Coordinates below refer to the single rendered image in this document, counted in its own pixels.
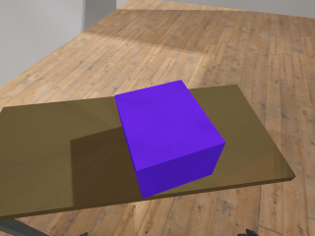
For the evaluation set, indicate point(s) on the carton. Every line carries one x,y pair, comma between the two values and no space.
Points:
170,138

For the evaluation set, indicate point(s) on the table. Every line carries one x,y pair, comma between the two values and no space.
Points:
70,155

